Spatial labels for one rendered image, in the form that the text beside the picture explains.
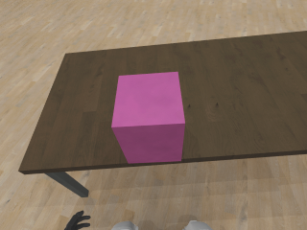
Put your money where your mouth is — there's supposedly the table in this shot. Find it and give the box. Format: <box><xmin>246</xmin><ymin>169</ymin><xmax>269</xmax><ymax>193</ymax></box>
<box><xmin>18</xmin><ymin>31</ymin><xmax>307</xmax><ymax>197</ymax></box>

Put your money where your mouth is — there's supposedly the robot left thigh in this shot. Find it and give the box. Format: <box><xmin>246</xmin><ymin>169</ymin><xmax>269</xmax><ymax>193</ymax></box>
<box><xmin>111</xmin><ymin>220</ymin><xmax>139</xmax><ymax>230</ymax></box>

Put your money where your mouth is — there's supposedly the carton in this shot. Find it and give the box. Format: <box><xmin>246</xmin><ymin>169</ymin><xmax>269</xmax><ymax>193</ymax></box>
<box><xmin>111</xmin><ymin>72</ymin><xmax>185</xmax><ymax>164</ymax></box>

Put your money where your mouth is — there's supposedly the left robot hand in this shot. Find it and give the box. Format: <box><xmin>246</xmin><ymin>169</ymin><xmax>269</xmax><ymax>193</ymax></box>
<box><xmin>64</xmin><ymin>210</ymin><xmax>91</xmax><ymax>230</ymax></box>

